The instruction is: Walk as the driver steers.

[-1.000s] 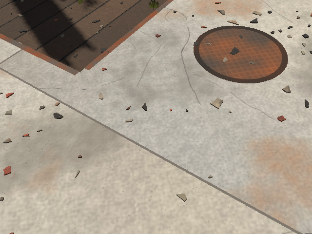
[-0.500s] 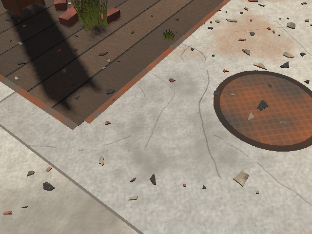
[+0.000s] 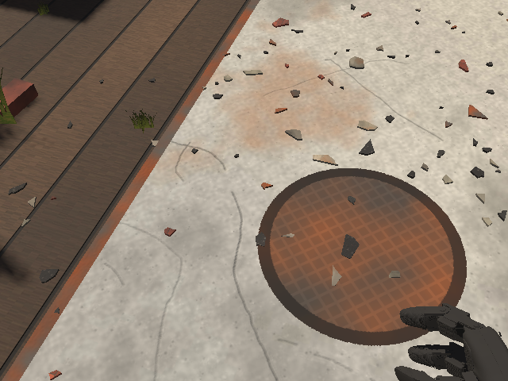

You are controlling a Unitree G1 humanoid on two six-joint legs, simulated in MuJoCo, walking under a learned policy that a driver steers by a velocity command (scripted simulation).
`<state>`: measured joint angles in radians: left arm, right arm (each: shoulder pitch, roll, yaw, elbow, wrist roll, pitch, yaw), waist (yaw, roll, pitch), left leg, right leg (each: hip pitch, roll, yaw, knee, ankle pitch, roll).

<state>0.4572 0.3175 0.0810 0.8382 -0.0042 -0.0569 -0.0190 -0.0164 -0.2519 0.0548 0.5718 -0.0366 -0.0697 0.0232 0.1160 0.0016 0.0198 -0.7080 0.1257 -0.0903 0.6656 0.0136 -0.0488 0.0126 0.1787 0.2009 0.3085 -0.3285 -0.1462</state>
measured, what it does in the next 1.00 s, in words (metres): walks ahead, turning right: left foot, then right foot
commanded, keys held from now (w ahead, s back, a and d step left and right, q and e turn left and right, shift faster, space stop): w+e+shift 0.90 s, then w+shift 0.02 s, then shift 0.08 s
